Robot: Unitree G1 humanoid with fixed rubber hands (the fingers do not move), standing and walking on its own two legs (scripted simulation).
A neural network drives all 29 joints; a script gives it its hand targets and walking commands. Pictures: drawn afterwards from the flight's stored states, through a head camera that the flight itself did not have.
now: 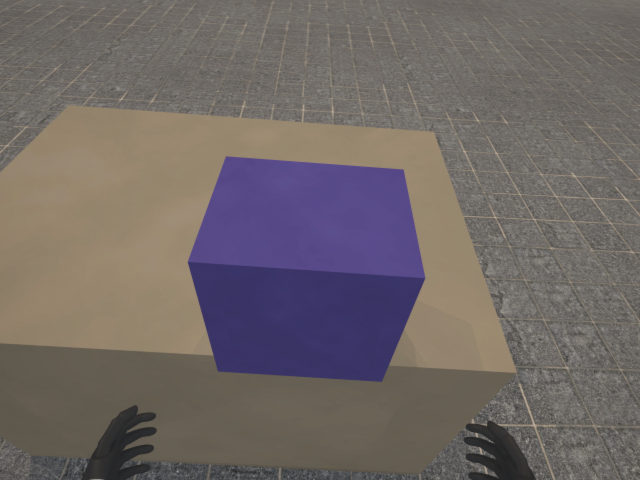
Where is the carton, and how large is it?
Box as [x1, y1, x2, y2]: [188, 156, 424, 381]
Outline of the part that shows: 226,156 188,260 189,268 218,371 381,381 424,279 403,169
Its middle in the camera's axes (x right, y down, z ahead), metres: -0.02 +0.05 +0.59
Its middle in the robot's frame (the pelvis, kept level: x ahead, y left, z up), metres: +0.41 +0.03 +0.01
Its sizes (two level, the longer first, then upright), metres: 0.262 0.205 0.266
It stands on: a pedestal, 0.66 m high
